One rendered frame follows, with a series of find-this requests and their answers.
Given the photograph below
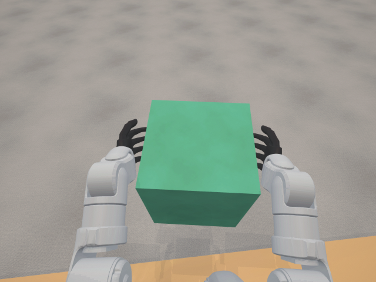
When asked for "left robot upper arm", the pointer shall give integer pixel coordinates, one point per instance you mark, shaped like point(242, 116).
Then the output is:
point(101, 269)

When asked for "left robot hand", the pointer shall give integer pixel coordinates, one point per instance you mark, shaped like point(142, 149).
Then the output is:
point(125, 137)

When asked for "right robot forearm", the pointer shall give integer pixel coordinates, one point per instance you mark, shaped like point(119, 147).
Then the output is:
point(296, 235)

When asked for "carton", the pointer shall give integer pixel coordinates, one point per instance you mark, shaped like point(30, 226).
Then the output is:
point(198, 163)

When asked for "right robot hand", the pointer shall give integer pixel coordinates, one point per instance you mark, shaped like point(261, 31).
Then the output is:
point(272, 144)

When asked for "left robot forearm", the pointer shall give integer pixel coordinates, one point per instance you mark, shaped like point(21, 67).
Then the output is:
point(103, 223)

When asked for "right robot upper arm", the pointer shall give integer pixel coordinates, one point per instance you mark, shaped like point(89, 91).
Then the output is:
point(296, 275)

